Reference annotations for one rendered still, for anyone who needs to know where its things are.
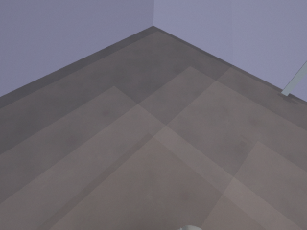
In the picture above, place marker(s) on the panel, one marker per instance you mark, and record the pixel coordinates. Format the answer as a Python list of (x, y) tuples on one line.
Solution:
[(295, 80)]

